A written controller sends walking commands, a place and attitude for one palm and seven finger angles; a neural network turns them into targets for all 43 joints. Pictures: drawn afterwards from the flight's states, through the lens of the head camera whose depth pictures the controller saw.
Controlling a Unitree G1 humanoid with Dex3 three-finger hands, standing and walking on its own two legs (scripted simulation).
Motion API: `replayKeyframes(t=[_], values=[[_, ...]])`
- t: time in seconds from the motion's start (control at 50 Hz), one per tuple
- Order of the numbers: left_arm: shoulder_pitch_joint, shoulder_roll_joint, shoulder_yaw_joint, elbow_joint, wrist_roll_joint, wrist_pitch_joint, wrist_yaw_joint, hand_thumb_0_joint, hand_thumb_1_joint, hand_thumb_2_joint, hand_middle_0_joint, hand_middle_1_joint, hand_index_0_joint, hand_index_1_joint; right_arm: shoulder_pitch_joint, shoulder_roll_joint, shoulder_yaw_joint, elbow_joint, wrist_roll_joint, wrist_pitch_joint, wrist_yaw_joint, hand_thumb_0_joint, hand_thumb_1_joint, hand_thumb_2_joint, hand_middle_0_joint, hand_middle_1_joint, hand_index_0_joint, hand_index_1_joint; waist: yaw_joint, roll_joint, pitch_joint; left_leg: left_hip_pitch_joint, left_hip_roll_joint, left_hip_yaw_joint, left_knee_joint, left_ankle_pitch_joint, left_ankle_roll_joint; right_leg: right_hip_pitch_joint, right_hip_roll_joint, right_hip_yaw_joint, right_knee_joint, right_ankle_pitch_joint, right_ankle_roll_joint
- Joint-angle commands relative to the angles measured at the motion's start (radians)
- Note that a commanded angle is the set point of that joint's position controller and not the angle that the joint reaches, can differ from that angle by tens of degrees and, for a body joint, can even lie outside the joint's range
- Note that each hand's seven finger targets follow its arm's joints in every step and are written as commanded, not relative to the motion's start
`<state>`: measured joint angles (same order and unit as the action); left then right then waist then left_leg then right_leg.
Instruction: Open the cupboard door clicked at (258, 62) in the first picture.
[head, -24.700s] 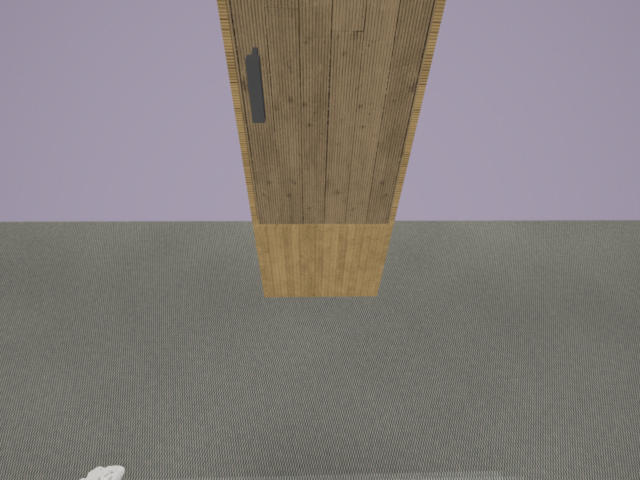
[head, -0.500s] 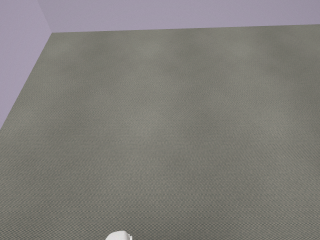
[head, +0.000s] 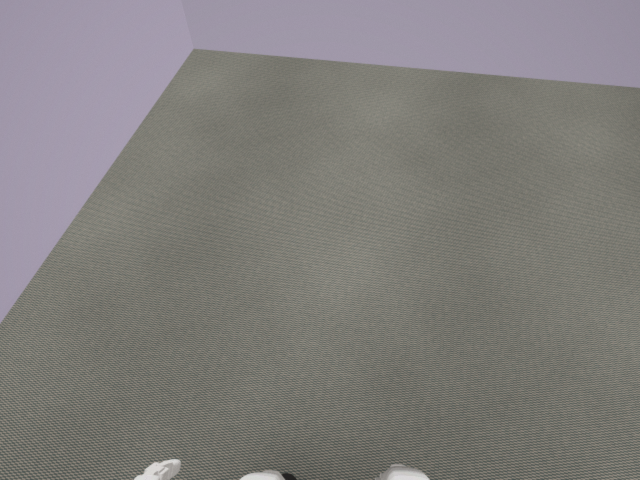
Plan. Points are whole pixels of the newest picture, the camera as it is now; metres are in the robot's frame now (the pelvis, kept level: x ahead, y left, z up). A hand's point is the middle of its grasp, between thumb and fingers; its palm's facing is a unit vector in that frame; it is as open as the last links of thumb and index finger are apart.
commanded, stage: turn to face it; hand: left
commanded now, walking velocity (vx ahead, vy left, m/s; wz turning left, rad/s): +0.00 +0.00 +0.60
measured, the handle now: out of the picture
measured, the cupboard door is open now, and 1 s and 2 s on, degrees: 47 47 47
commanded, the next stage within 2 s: none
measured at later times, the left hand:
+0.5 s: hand out of the picture -0.01 +0.15 -0.18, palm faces +0.39 -0.89 -0.24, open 7.4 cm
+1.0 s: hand out of the picture +0.03 +0.12 -0.15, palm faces +0.60 -0.75 -0.28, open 7.4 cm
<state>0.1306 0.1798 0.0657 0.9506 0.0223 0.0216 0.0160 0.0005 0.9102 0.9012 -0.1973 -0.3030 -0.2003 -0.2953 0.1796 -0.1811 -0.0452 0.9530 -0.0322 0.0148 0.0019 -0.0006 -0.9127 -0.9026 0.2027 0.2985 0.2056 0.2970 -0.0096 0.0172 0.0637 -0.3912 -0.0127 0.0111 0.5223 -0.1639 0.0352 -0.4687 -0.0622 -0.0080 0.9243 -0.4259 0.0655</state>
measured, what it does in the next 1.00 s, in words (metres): steps to the right, turning left: right foot, then left foot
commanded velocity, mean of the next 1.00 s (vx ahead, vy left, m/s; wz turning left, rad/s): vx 0.00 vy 0.00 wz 0.60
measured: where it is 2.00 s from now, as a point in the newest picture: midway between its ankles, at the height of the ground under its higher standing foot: outside the picture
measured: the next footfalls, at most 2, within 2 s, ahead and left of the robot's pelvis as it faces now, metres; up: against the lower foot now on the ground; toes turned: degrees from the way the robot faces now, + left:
right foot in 0.10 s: +0.07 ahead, -0.16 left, +0.00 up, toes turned +2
left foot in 0.50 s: +0.05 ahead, +0.08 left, +0.00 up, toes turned +29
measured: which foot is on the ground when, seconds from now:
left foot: down 0.00-0.10, up 0.12-0.48, down 0.50-0.84, up 0.86-1.00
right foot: up 0.00-0.08, down 0.10-0.50, up 0.52-0.82, down 0.84-1.00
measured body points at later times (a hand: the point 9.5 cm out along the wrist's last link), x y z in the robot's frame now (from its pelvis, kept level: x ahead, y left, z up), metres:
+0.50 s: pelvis +0.05 -0.05 -0.01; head +0.09 -0.02 +0.44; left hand -0.03 +0.19 -0.16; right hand +0.26 -0.25 -0.14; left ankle +0.02 +0.06 -0.73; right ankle +0.03 -0.16 -0.73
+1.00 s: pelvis +0.08 -0.09 +0.00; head +0.14 -0.07 +0.45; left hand +0.00 +0.16 -0.13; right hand +0.30 -0.24 -0.15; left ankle -0.02 +0.01 -0.64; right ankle +0.14 -0.18 -0.73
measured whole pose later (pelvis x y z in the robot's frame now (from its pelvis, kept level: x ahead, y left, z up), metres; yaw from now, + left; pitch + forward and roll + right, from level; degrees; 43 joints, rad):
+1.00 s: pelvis +0.08 -0.09 +0.00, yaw +39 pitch +1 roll +2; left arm 0.19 0.17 0.03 0.87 0.03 0.01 0.03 0.00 0.91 0.90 -0.20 -0.30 -0.20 -0.30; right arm 0.15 -0.25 -0.09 0.93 -0.02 0.09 0.03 0.00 -0.91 -0.90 0.20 0.30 0.20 0.30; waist -0.02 0.03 0.11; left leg -0.54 0.00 0.01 1.18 -0.42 -0.05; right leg -0.25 -0.10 -0.14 0.57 -0.32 -0.01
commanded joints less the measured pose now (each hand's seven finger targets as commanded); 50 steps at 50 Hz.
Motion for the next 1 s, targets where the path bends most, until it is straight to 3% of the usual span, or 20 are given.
replayKeyframes(t=[0.0, 0.04, 0.06, 0.08, 0.1, 0.16, 0.2, 0.32, 0.42, 0.44, 0.46, 0.48, 0.5, 0.58, 0.78, 0.8, 0.82, 0.84, 0.88, 0.98], values=[[0.087, 0.065, 0.022, -0.074, -0.004, -0.012, 0.001, 0.0, 0.9, 0.9, -0.2, -0.3, -0.2, -0.3, -0.003, -0.219, -0.075, -0.082, -0.002, 0.008, -0.007, 0.0, -0.9, -0.9, 0.2, 0.3, 0.2, 0.3, 0.008, 0.137, -0.122, 0.01, 0.218, -0.309, -0.188, -0.051, 0.11, 0.156, 0.051, -0.041, -0.188, 0.036, -0.006], [0.14, 0.089, 0.029, -0.072, -0.005, -0.021, 0.004, 0.0, 0.9, 0.9, -0.2, -0.3, -0.2, -0.3, -0.036, -0.211, -0.08, -0.1, 0.006, 0.014, -0.004, 0.0, -0.9, -0.9, 0.2, 0.3, 0.2, 0.3, 0.04, 0.119, -0.121, -0.073, 0.171, -0.295, -0.127, -0.083, 0.072, 0.307, 0.051, -0.046, -0.389, 0.148, -0.014], [0.174, 0.145, 0.04, -0.075, 0.002, -0.031, 0.011, 0.0, 0.9, 0.9, -0.2, -0.3, -0.2, -0.3, -0.036, -0.172, -0.076, -0.114, 0.014, 0.015, 0.002, 0.0, -0.9, -0.9, 0.2, 0.3, 0.2, 0.3, 0.061, -0.024, -0.143, -0.171, 0.095, -0.23, -0.003, -0.142, 0.02, 0.43, -0.057, 0.06, -0.55, 0.116, -0.044], [0.186, 0.25, 0.059, -0.086, 0.018, -0.04, 0.02, 0.0, 0.9, 0.9, -0.2, -0.3, -0.2, -0.3, -0.038, -0.107, -0.067, -0.137, 0.02, 0.015, 0.008, 0.0, -0.9, -0.9, 0.2, 0.3, 0.2, 0.3, 0.074, -0.322, -0.136, -0.32, -0.05, -0.032, 0.262, -0.334, -0.07, 0.484, -0.338, 0.352, -0.673, 0.119, -0.144], [0.145, 0.264, 0.047, -0.105, 0.008, -0.035, 0.02, 0.0, 0.9, 0.9, -0.2, -0.3, -0.2, -0.3, -0.049, -0.145, -0.072, -0.14, 0.009, 0.015, 0.013, 0.0, -0.9, -0.9, 0.2, 0.3, 0.2, 0.3, 0.067, -0.294, -0.111, -0.277, -0.017, -0.028, 0.525, -0.434, -0.071, 0.341, -0.461, 0.372, -0.683, 0.195, -0.222], [0.031, 0.161, 0.017, -0.121, 0.0, -0.042, 0.021, 0.0, 0.9, 0.9, -0.2, -0.3, -0.2, -0.3, -0.035, -0.117, -0.061, -0.096, 0.01, 0.037, 0.021, 0.0, -0.9, -0.9, 0.2, 0.3, 0.2, 0.3, -0.011, -0.19, -0.056, -0.259, 0.053, -0.026, 0.722, -0.267, -0.096, 0.307, -0.284, 0.081, -0.569, 0.553, -0.177], [0.066, 0.152, 0.014, -0.116, 0.002, -0.047, 0.022, 0.0, 0.9, 0.9, -0.2, -0.3, -0.2, -0.3, -0.043, -0.101, -0.05, -0.092, 0.014, 0.039, 0.026, 0.0, -0.9, -0.9, 0.2, 0.3, 0.2, 0.3, 0.001, -0.204, -0.078, -0.246, 0.054, 0.011, 0.635, -0.253, -0.105, 0.391, -0.259, -0.016, -0.528, 0.747, -0.151], [0.182, 0.213, 0.028, -0.077, 0.006, -0.044, 0.02, 0.0, 0.9, 0.9, -0.2, -0.3, -0.2, -0.3, -0.136, -0.087, -0.028, -0.112, 0.02, 0.036, 0.033, 0.0, -0.9, -0.9, 0.2, 0.3, 0.2, 0.3, 0.056, -0.205, -0.091, -0.14, 0.032, 0.102, 0.33, -0.273, -0.098, 0.501, -0.286, -0.099, -0.463, 0.94, -0.151], [0.16, 0.246, 0.043, -0.076, 0.004, -0.044, 0.011, 0.0, 0.9, 0.9, -0.2, -0.3, -0.2, -0.3, -0.079, -0.119, -0.033, -0.118, 0.019, 0.024, 0.028, 0.0, -0.9, -0.9, 0.2, 0.3, 0.2, 0.3, 0.013, -0.202, -0.13, 0.061, -0.003, 0.153, 0.075, -0.185, -0.058, 0.444, -0.302, -0.16, -0.331, 0.946, -0.125], [0.145, 0.249, 0.043, -0.08, -0.003, -0.044, 0.007, 0.0, 0.9, 0.9, -0.2, -0.3, -0.2, -0.3, -0.02, -0.146, -0.04, -0.107, 0.014, 0.019, 0.025, 0.0, -0.9, -0.9, 0.2, 0.3, 0.2, 0.3, -0.025, -0.173, -0.162, 0.188, -0.001, 0.152, -0.024, -0.072, -0.043, 0.38, -0.289, -0.192, -0.225, 0.899, -0.094], [0.123, 0.223, 0.041, -0.101, -0.009, -0.042, 0.001, 0.0, 0.9, 0.9, -0.2, -0.3, -0.2, -0.3, 0.062, -0.227, -0.062, -0.09, 0.006, 0.011, 0.021, 0.0, -0.9, -0.9, 0.2, 0.3, 0.2, 0.3, -0.077, -0.011, -0.227, 0.411, 0.143, -0.006, -0.08, 0.206, 0.021, 0.174, -0.237, -0.22, -0.031, 0.62, -0.042], [0.074, 0.153, 0.015, -0.152, -0.015, -0.038, -0.007, 0.0, 0.9, 0.9, -0.2, -0.3, -0.2, -0.3, 0.127, -0.337, -0.09, -0.086, 0.006, 0.01, 0.015, 0.0, -0.9, -0.9, 0.2, 0.3, 0.2, 0.3, -0.113, 0.289, -0.242, 0.54, 0.428, -0.382, -0.094, 0.649, 0.182, -0.116, -0.084, -0.187, 0.216, -0.192, 0.019], [0.023, 0.166, 0.015, -0.18, -0.004, -0.016, 0.005, 0.0, 0.9, 0.9, -0.2, -0.3, -0.2, -0.3, 0.169, -0.347, -0.089, -0.065, 0.017, 0.018, 0.009, 0.0, -0.9, -0.9, 0.2, 0.3, 0.2, 0.3, -0.114, 0.136, -0.222, 0.469, 0.477, -0.349, -0.096, 0.657, 0.229, -0.151, -0.073, -0.05, 0.3, -0.227, 0.009], [0.054, 0.151, 0.027, -0.11, -0.001, 0.007, -0.004, 0.0, 0.9, 0.9, -0.2, -0.3, -0.2, -0.3, -0.045, -0.254, -0.063, -0.118, 0.009, 0.007, -0.011, 0.0, -0.9, -0.9, 0.2, 0.3, 0.2, 0.3, -0.009, 0.149, -0.099, 0.188, 0.274, -0.202, -0.178, 0.196, 0.123, -0.084, -0.064, 0.012, 0.251, -0.016, 0.016], [0.162, 0.136, 0.027, -0.114, -0.002, -0.016, -0.003, 0.0, 0.9, 0.9, -0.2, -0.3, -0.2, -0.3, -0.097, -0.248, -0.082, -0.143, 0.01, 0.022, 0.003, 0.0, -0.9, -0.9, 0.2, 0.3, 0.2, 0.3, 0.047, 0.109, -0.109, -0.004, 0.176, -0.255, -0.067, 0.019, 0.073, 0.284, 0.041, -0.063, -0.375, 0.156, -0.002], [0.196, 0.181, 0.039, -0.114, 0.004, -0.028, 0.004, 0.0, 0.9, 0.9, -0.2, -0.3, -0.2, -0.3, -0.091, -0.199, -0.077, -0.152, 0.018, 0.021, 0.006, 0.0, -0.9, -0.9, 0.2, 0.3, 0.2, 0.3, 0.066, -0.014, -0.13, -0.11, 0.098, -0.202, 0.056, -0.08, 0.021, 0.414, -0.06, 0.034, -0.537, 0.162, -0.027], [0.214, 0.281, 0.058, -0.117, 0.018, -0.039, 0.014, 0.0, 0.9, 0.9, -0.2, -0.3, -0.2, -0.3, -0.075, -0.122, -0.064, -0.17, 0.022, 0.019, 0.011, 0.0, -0.9, -0.9, 0.2, 0.3, 0.2, 0.3, 0.077, -0.333, -0.136, -0.279, -0.061, -0.022, 0.34, -0.367, -0.068, 0.494, -0.354, 0.356, -0.646, 0.238, -0.135], [0.194, 0.294, 0.043, -0.128, 0.007, -0.032, 0.014, 0.0, 0.9, 0.9, -0.2, -0.3, -0.2, -0.3, -0.092, -0.151, -0.066, -0.179, 0.012, 0.02, 0.014, 0.0, -0.9, -0.9, 0.2, 0.3, 0.2, 0.3, 0.077, -0.292, -0.12, -0.249, -0.03, -0.053, 0.576, -0.463, -0.062, 0.372, -0.445, 0.35, -0.632, 0.352, -0.21], [0.088, 0.216, 0.031, -0.146, 0.001, -0.031, 0.024, 0.0, 0.9, 0.9, -0.2, -0.3, -0.2, -0.3, -0.074, -0.154, -0.074, -0.141, 0.015, 0.04, 0.016, 0.0, -0.9, -0.9, 0.2, 0.3, 0.2, 0.3, 0.017, -0.276, -0.089, -0.243, 0.03, -0.077, 0.765, -0.34, -0.074, 0.305, -0.35, 0.226, -0.599, 0.412, -0.193], [0.101, 0.175, 0.02, -0.14, 0.003, -0.04, 0.025, 0.0, 0.9, 0.9, -0.2, -0.3, -0.2, -0.3, -0.086, -0.107, -0.048, -0.101, 0.02, 0.048, 0.031, 0.0, -0.9, -0.9, 0.2, 0.3, 0.2, 0.3, 0.017, -0.193, -0.095, -0.191, 0.05, 0.017, 0.583, -0.254, -0.109, 0.41, -0.271, -0.043, -0.533, 0.673, -0.155]])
